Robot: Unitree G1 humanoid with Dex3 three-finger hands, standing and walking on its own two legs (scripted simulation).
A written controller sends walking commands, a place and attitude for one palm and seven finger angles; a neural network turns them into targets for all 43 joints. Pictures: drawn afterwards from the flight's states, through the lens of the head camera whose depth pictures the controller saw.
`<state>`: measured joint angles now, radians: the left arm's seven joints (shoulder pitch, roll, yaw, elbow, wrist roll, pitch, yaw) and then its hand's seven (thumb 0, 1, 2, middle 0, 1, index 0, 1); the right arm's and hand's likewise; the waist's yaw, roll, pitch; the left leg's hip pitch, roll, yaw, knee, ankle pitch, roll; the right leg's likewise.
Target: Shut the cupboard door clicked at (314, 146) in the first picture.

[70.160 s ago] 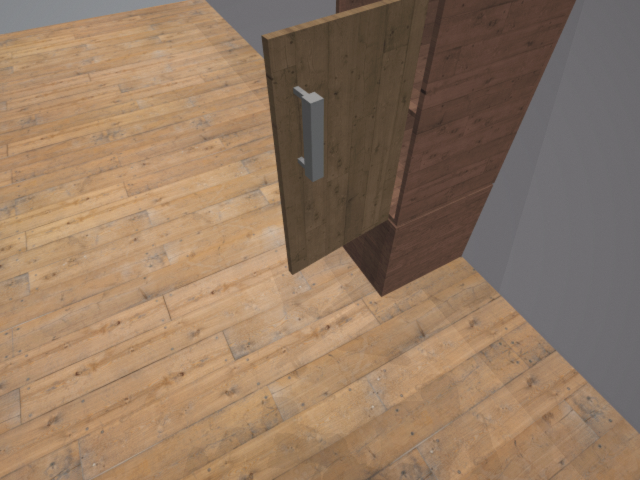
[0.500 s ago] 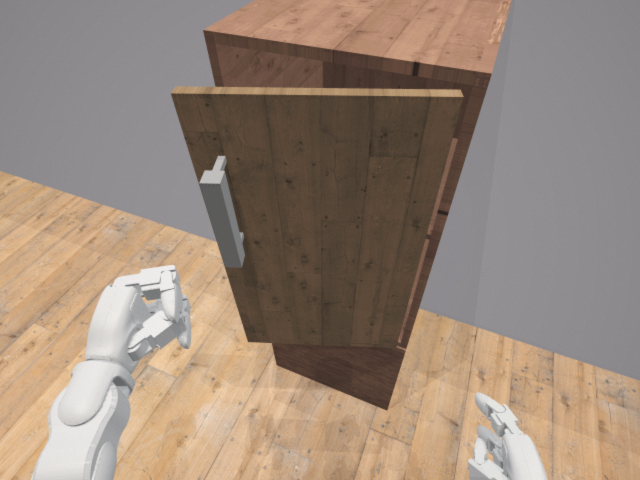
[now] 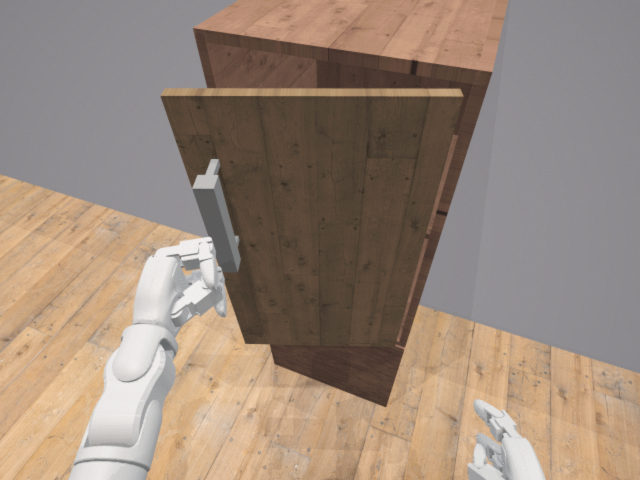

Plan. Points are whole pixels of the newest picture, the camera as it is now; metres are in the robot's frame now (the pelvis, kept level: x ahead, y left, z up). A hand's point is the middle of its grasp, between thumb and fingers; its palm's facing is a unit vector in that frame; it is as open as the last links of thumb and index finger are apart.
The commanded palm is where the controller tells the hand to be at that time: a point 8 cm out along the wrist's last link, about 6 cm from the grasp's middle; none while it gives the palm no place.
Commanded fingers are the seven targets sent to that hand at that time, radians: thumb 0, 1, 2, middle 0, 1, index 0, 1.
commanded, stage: bring the fist close to the handle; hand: left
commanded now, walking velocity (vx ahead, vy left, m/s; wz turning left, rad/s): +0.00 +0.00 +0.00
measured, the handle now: (222, 217) +0.43 +0.17 +0.10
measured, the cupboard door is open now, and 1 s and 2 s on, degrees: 20 18 0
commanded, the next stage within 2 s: push the door shut along its arc in 0.60 s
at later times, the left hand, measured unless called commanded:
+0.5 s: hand (240, 265) +0.34 +0.12 +0.10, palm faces +0.03 -1.00 -0.03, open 3.1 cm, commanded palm +0.32 +0.17 +0.11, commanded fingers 0.00 0.90 0.90 -1.30 -1.50 -1.30 -1.50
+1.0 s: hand (241, 253) +0.36 +0.13 +0.10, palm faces -0.02 -1.00 -0.04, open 3.2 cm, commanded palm +0.35 +0.17 +0.11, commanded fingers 0.00 0.90 0.90 -1.30 -1.50 -1.30 -1.50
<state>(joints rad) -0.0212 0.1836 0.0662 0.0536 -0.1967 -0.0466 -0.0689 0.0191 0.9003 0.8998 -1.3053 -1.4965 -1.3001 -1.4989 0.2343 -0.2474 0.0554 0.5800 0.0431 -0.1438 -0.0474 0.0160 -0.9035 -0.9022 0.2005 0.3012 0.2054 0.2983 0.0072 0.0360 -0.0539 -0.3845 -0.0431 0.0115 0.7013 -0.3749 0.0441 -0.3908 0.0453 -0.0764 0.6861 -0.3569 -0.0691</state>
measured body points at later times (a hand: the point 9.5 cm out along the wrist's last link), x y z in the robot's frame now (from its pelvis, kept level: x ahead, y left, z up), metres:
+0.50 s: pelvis +0.00 +0.00 +0.00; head +0.01 -0.01 +0.45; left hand +0.34 +0.18 +0.11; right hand +0.15 -0.24 -0.09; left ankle -0.01 +0.09 -0.72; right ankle +0.00 -0.07 -0.72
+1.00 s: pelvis -0.01 -0.01 +0.00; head +0.01 -0.02 +0.45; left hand +0.36 +0.18 +0.11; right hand +0.15 -0.24 -0.10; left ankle -0.01 +0.09 -0.72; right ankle +0.00 -0.07 -0.72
